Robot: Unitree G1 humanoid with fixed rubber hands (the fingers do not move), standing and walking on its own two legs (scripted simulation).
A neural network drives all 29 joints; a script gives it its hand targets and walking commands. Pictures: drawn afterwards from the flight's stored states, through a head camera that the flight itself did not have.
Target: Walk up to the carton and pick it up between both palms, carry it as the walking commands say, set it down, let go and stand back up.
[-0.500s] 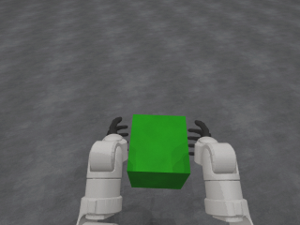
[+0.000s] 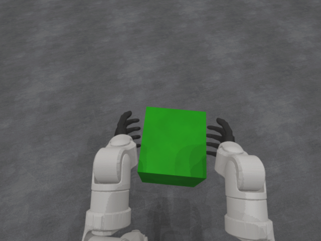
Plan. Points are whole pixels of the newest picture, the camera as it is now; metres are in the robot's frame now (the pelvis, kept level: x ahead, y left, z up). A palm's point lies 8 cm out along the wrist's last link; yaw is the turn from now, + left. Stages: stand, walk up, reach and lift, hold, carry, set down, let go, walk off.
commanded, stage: carry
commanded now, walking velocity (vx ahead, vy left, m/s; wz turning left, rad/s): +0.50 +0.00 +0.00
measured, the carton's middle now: (171, 149) +0.35 -0.01 -0.02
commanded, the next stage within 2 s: none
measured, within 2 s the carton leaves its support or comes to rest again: neither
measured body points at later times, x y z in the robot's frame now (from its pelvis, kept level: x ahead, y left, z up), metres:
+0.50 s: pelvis +0.33 +0.01 +0.00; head +0.39 +0.03 +0.45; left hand +0.66 +0.13 +0.08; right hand +0.66 -0.11 +0.08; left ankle +0.28 +0.09 -0.75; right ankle +0.42 -0.15 -0.70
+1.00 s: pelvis +0.65 -0.04 +0.00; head +0.69 -0.06 +0.45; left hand +1.00 +0.05 +0.09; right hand +0.97 -0.19 +0.08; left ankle +0.79 +0.10 -0.70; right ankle +0.59 -0.12 -0.75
